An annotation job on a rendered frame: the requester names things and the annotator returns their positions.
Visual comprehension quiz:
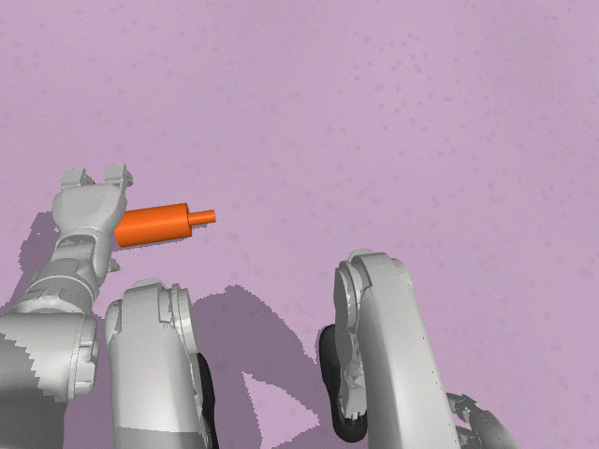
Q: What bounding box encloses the left robot arm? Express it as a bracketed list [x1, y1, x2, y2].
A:
[0, 228, 111, 449]

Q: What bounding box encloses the bottle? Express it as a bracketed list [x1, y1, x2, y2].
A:
[114, 203, 216, 248]

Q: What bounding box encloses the right robot foot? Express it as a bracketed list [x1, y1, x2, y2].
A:
[319, 324, 368, 442]

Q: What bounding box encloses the left robot hand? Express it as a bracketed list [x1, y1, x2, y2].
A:
[51, 164, 133, 272]

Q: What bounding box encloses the left robot foot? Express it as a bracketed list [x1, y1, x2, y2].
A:
[197, 353, 219, 449]

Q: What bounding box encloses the right robot hand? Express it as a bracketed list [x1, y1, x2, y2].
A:
[446, 393, 519, 449]

